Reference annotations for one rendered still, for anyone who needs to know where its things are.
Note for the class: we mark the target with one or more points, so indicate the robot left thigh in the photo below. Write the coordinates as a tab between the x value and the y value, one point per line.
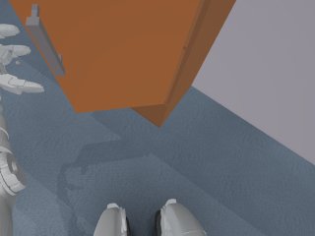
112	222

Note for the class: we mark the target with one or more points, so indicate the robot left forearm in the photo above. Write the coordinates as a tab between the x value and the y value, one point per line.
4	132

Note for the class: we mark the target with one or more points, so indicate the robot right shin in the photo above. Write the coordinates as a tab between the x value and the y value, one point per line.
163	232

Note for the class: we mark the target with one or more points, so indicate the cupboard door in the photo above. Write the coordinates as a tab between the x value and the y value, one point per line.
116	53

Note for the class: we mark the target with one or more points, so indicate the robot left upper arm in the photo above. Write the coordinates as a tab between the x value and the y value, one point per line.
13	179

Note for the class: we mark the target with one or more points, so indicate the handle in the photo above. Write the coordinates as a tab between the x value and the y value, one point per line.
44	43

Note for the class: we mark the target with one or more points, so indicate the left robot hand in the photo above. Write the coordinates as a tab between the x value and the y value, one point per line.
9	82

